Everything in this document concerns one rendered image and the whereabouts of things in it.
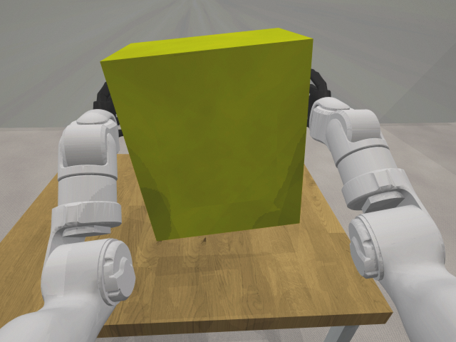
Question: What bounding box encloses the right robot upper arm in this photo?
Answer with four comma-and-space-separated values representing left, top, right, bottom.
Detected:
348, 204, 456, 342

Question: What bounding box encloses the left robot upper arm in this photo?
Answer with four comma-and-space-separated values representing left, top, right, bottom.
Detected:
0, 238, 135, 342

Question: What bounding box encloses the robot right hand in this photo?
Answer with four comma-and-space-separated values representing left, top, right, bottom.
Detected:
307, 69, 331, 128

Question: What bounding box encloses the table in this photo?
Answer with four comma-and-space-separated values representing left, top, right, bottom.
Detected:
0, 154, 393, 342

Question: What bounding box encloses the carton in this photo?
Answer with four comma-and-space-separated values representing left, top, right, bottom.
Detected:
100, 28, 314, 241

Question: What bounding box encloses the robot left forearm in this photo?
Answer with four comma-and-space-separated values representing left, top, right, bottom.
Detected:
41, 109, 122, 300

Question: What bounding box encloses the robot left hand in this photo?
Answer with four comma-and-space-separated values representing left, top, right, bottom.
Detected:
93, 82, 123, 137

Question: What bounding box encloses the robot right forearm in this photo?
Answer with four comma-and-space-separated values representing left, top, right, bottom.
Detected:
309, 97, 445, 265

